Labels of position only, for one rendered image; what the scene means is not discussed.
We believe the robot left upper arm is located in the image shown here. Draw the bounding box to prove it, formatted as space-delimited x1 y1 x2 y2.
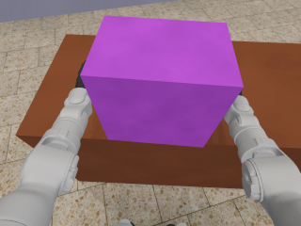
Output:
0 144 80 226

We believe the robot right upper arm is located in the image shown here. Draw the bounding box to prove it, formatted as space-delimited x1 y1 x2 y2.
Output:
242 155 301 226

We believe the left robot hand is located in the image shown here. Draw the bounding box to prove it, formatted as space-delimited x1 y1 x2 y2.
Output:
75 60 86 89

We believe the pedestal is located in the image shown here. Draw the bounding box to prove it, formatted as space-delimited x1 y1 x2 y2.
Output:
15 34 301 189

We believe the left robot shin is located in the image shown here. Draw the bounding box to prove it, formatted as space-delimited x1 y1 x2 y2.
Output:
119 219 132 225

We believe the robot right forearm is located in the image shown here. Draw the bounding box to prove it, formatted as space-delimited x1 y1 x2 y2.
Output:
224 95 301 179

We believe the robot left forearm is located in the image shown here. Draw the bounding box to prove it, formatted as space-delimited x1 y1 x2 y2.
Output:
19 88 93 184

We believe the carton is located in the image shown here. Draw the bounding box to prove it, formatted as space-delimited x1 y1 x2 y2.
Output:
80 15 244 148

